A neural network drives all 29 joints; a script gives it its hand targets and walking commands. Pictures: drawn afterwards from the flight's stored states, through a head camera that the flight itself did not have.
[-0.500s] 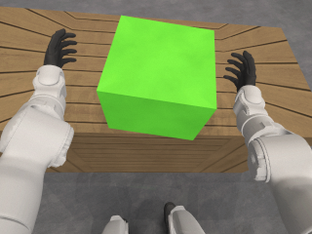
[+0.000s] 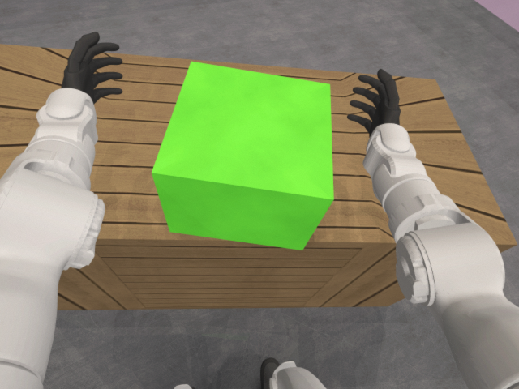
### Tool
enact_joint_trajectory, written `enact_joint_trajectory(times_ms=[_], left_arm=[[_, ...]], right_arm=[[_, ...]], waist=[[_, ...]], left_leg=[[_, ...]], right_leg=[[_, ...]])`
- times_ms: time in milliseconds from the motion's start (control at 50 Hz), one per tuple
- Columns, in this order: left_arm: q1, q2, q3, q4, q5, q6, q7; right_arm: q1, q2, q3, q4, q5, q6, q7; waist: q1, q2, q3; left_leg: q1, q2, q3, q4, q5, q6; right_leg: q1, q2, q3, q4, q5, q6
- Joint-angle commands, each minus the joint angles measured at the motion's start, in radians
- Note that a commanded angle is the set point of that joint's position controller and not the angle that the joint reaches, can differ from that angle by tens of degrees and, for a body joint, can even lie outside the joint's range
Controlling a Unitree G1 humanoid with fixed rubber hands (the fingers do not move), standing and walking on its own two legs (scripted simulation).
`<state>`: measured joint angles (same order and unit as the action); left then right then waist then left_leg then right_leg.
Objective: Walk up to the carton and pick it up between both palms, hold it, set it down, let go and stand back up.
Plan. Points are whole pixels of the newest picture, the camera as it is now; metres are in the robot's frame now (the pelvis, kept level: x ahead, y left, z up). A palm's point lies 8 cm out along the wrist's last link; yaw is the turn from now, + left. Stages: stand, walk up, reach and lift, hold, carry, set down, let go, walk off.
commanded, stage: set down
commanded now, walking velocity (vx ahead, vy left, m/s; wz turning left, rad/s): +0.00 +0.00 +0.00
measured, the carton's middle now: (248, 159) +0.51 -0.05 -0.02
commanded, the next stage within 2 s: none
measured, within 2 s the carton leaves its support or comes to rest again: neither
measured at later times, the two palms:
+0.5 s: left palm (74, 136) +0.47 +0.21 +0.10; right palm (379, 162) +0.41 -0.24 +0.09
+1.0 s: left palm (59, 180) +0.41 +0.23 +0.08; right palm (375, 196) +0.36 -0.22 +0.07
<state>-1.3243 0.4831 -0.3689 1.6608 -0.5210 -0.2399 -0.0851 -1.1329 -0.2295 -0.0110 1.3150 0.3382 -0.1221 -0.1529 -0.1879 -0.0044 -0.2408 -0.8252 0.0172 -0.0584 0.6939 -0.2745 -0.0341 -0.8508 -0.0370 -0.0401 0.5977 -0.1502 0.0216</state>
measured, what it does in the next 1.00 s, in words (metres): stands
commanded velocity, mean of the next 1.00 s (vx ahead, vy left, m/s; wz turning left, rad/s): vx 0.00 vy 0.00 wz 0.00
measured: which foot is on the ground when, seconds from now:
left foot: down 0.00-1.00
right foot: down 0.00-1.00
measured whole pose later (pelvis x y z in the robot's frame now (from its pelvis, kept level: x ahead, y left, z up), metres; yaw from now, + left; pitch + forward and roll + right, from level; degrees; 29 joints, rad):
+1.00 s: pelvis +0.00 +0.01 +0.02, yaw -1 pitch +8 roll -1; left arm -0.79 0.42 -0.16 1.38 -0.39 -0.31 -0.14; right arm -0.65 -0.19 0.05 1.11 0.34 -0.23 -0.17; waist -0.10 -0.01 -0.10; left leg -0.45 0.02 -0.04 0.60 -0.28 -0.01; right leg -0.48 -0.04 -0.02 0.49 -0.14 0.03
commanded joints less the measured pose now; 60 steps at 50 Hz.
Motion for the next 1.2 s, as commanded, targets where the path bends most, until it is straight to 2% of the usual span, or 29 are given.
enact_joint_trajectory(times_ms=[0, 20, 40, 120, 160, 220, 300, 360, 420, 440, 560, 580, 640, 680, 720, 780, 860, 900, 920, 940, 960, 980, 1040, 1060, 1140, 1180], left_arm=[[-0.341, 0.09, 0.032, -0.093, 0.058, 0.007, -0.016], [-0.323, 0.086, 0.044, -0.096, 0.069, 0.007, -0.019], [-0.313, 0.079, 0.046, -0.109, 0.08, 0.003, -0.02], [-0.225, 0.06, 0.081, -0.107, 0.12, -0.004, -0.027], [-0.214, 0.067, 0.088, -0.121, 0.112, -0.017, -0.029], [-0.196, 0.072, 0.093, -0.157, 0.107, -0.034, -0.029], [-0.132, 0.073, 0.113, -0.189, 0.096, -0.062, -0.029], [-0.064, 0.063, 0.133, -0.211, 0.107, -0.071, -0.033], [-0.027, 0.066, 0.156, -0.26, 0.112, -0.084, -0.034], [-0.015, 0.07, 0.165, -0.268, 0.113, -0.087, -0.034], [0.071, 0.088, 0.231, -0.436, 0.144, -0.105, -0.023], [0.085, 0.095, 0.25, -0.434, 0.156, -0.101, -0.022], [0.124, 0.096, 0.26, -0.43, 0.164, -0.089, -0.028], [0.125, 0.091, 0.247, -0.417, 0.148, -0.085, -0.03], [0.122, 0.093, 0.239, -0.404, 0.135, -0.087, -0.03], [0.161, 0.075, 0.216, -0.395, 0.117, -0.088, -0.036], [0.224, 0.062, 0.22, -0.379, 0.131, -0.094, -0.051], [0.223, 0.062, 0.214, -0.36, 0.125, -0.094, -0.059], [0.251, 0.06, 0.222, -0.361, 0.13, -0.095, -0.061], [0.262, 0.054, 0.221, -0.388, 0.131, -0.101, -0.062], [0.284, 0.056, 0.237, -0.401, 0.142, -0.104, -0.06], [0.286, 0.063, 0.244, -0.413, 0.149, -0.109, -0.058], [0.341, 0.066, 0.267, -0.477, 0.163, -0.122, -0.053], [0.319, 0.069, 0.265, -0.513, 0.157, -0.132, -0.049], [0.412, 0.064, 0.284, -0.555, 0.16, -0.136, -0.045], [0.45, 0.066, 0.294, -0.591, 0.169, -0.133, -0.045]], right_arm=[[-0.326, -0.206, -0.018, -0.089, 0.009, -0.027, -0.008], [-0.304, -0.196, -0.001, -0.076, 0.02, -0.027, -0.005], [-0.284, -0.198, -0.002, -0.054, 0.025, -0.031, -0.001], [-0.21, -0.184, 0.052, -0.022, 0.069, -0.038, 0.022], [-0.21, -0.183, 0.058, -0.053, 0.071, -0.043, 0.027], [-0.188, -0.186, 0.058, -0.09, 0.072, -0.054, 0.028], [-0.149, -0.187, 0.063, -0.167, 0.062, -0.077, 0.027], [-0.085, -0.175, 0.073, -0.193, 0.06, -0.095, 0.021], [-0.044, -0.174, 0.051, -0.235, 0.042, -0.119, 0.008], [-0.035, -0.172, 0.05, -0.254, 0.038, -0.127, 0.005], [0.079, -0.16, 0.023, -0.339, 0.025, -0.165, -0.003], [0.09, -0.155, 0.031, -0.331, 0.029, -0.163, -0.002], [0.121, -0.135, 0.038, -0.325, 0.03, -0.151, -0.005], [0.12, -0.125, 0.036, -0.324, 0.023, -0.135, -0.005], [0.106, -0.118, 0.033, -0.348, 0.014, -0.126, -0.003], [0.14, -0.111, 0.031, -0.348, 0.006, -0.127, -0.008], [0.201, -0.082, 0.047, -0.315, 0.003, -0.133, -0.017], [0.191, -0.073, 0.043, -0.31, -0.005, -0.133, -0.023], [0.218, -0.065, 0.044, -0.309, -0.007, -0.139, -0.026], [0.232, -0.06, 0.039, -0.32, -0.011, -0.148, -0.029], [0.253, -0.057, 0.045, -0.333, -0.012, -0.159, -0.03], [0.26, -0.055, 0.036, -0.335, -0.017, -0.166, -0.031], [0.319, -0.043, 0.028, -0.386, -0.03, -0.196, -0.035], [0.304, -0.042, 0.007, -0.409, -0.042, -0.203, -0.035], [0.386, -0.02, 0.021, -0.44, -0.046, -0.214, -0.031], [0.427, -0.015, 0.013, -0.453, -0.053, -0.222, -0.034]], waist=[[-0.001, 0.178, -0.649], [0.01, 0.18, -0.599], [0.005, 0.198, -0.575], [0.04, 0.191, -0.43], [0.036, 0.148, -0.401], [0.035, 0.132, -0.362], [0.044, 0.075, -0.413], [0.052, 0.056, -0.43], [0.048, 0.051, -0.469], [0.056, 0.052, -0.472], [0.072, 0.093, -0.548], [0.086, 0.105, -0.525], [0.096, 0.104, -0.436], [0.088, 0.092, -0.378], [0.096, 0.088, -0.341], [0.082, 0.067, -0.301], [0.087, 0.056, -0.244], [0.075, 0.032, -0.201], [0.084, 0.034, -0.181], [0.078, 0.036, -0.194], [0.096, 0.042, -0.196], [0.092, 0.049, -0.199], [0.104, 0.057, -0.223], [0.097, 0.07, -0.247], [0.113, 0.075, -0.241], [0.11, 0.084, -0.239]], left_leg=[[0.406, -0.053, 0.074, -0.073, 0.382, -0.064], [0.43, -0.051, 0.072, -0.078, 0.408, -0.065], [0.462, -0.045, 0.065, -0.084, 0.436, -0.073], [0.51, -0.031, 0.052, -0.118, 0.471, -0.067], [0.5, -0.034, 0.054, -0.133, 0.443, -0.05], [0.493, -0.037, 0.061, -0.154, 0.402, -0.043], [0.485, -0.042, 0.067, -0.15, 0.405, -0.032], [0.492, -0.046, 0.075, -0.15, 0.402, -0.028], [0.491, -0.05, 0.081, -0.141, 0.401, -0.029], [0.483, -0.053, 0.085, -0.139, 0.399, -0.029], [0.525, -0.054, 0.094, -0.117, 0.467, -0.048], [0.526, -0.055, 0.096, -0.117, 0.464, -0.048], [0.507, -0.052, 0.096, -0.142, 0.374, -0.039], [0.488, -0.049, 0.093, -0.158, 0.299, -0.03], [0.459, -0.048, 0.092, -0.17, 0.242, -0.022], [0.466, -0.046, 0.089, -0.174, 0.218, -0.019], [0.45, -0.047, 0.085, -0.175, 0.19, -0.009], [0.43, -0.049, 0.082, -0.178, 0.143, -0.001], [0.428, -0.048, 0.081, -0.182, 0.136, 0.0], [0.433, -0.047, 0.08, -0.178, 0.145, -0.003], [0.443, -0.048, 0.083, -0.177, 0.161, -0.005], [0.442, -0.05, 0.084, -0.174, 0.158, -0.007], [0.455, -0.05, 0.085, -0.166, 0.172, -0.015], [0.444, -0.049, 0.084, -0.161, 0.168, -0.019], [0.459, -0.046, 0.082, -0.154, 0.187, -0.019], [0.461, -0.045, 0.078, -0.151, 0.193, -0.02]], right_leg=[[0.48, 0.073, -0.055, -0.071, 0.294, -0.027], [0.481, 0.074, -0.055, -0.085, 0.295, -0.03], [0.468, 0.075, -0.058, -0.097, 0.297, -0.033], [0.472, 0.076, -0.058, -0.134, 0.254, -0.037], [0.488, 0.071, -0.054, -0.146, 0.24, -0.031], [0.497, 0.065, -0.048, -0.16, 0.209, -0.028], [0.545, 0.064, -0.045, -0.149, 0.235, -0.019], [0.571, 0.065, -0.041, -0.149, 0.246, -0.017], [0.583, 0.066, -0.037, -0.145, 0.255, -0.014], [0.586, 0.065, -0.034, -0.145, 0.252, -0.015], [0.606, 0.077, -0.034, -0.135, 0.295, -0.019], [0.608, 0.076, -0.031, -0.136, 0.282, -0.023], [0.602, 0.073, -0.025, -0.15, 0.192, -0.026], [0.586, 0.069, -0.024, -0.157, 0.118, -0.032], [0.578, 0.062, -0.021, -0.156, 0.068, -0.034], [0.584, 0.06, -0.022, -0.154, 0.06, -0.034], [0.597, 0.055, -0.016, -0.15, 0.037, -0.038], [0.598, 0.053, -0.015, -0.152, 0.001, -0.035], [0.599, 0.051, -0.015, -0.151, -0.004, -0.037], [0.599, 0.052, -0.017, -0.15, -0.001, -0.037], [0.602, 0.053, -0.016, -0.151, 0.0, -0.039], [0.603, 0.053, -0.017, -0.15, -0.003, -0.037], [0.621, 0.055, -0.014, -0.142, 0.013, -0.037], [0.609, 0.057, -0.019, -0.132, 0.011, -0.038], [0.631, 0.06, -0.015, -0.121, 0.029, -0.045], [0.636, 0.06, -0.012, -0.114, 0.041, -0.046]])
